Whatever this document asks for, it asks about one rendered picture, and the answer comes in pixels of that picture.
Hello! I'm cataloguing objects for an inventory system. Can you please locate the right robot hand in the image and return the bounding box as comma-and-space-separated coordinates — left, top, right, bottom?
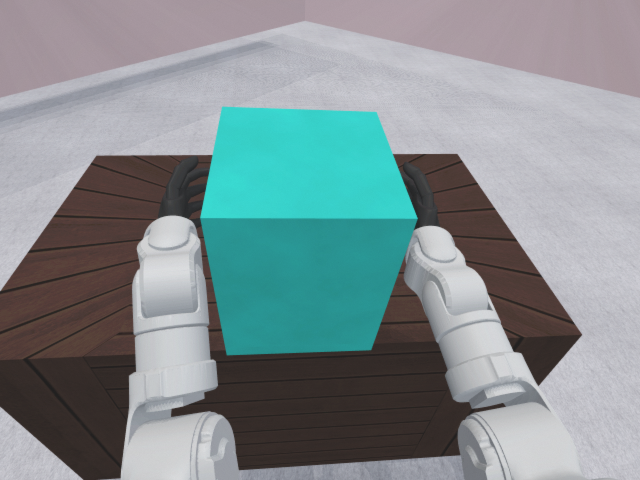
400, 162, 440, 230

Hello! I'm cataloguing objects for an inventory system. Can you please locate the pedestal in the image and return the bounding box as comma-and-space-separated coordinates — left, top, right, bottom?
0, 154, 582, 480

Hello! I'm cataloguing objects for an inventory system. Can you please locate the left robot upper arm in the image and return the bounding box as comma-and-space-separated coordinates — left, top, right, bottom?
122, 411, 239, 480

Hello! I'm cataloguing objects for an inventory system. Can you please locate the right robot upper arm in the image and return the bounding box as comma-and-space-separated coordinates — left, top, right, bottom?
458, 402, 618, 480

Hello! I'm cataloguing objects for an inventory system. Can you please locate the left robot forearm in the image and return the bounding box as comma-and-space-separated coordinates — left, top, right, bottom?
121, 216, 218, 480

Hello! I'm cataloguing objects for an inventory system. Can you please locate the left robot hand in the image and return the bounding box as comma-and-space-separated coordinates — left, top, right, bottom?
158, 155, 210, 228

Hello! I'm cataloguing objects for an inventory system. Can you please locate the carton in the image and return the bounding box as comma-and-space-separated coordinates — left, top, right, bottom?
200, 107, 418, 355

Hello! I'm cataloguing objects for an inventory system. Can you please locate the right robot forearm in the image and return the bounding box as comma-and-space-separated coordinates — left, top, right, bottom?
404, 226, 583, 473

